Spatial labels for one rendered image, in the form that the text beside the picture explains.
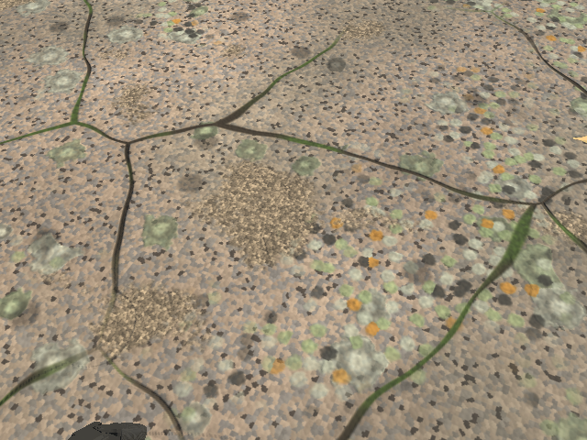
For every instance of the robot left hand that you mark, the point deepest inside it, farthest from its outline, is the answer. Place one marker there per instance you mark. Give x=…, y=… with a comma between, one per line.
x=113, y=431

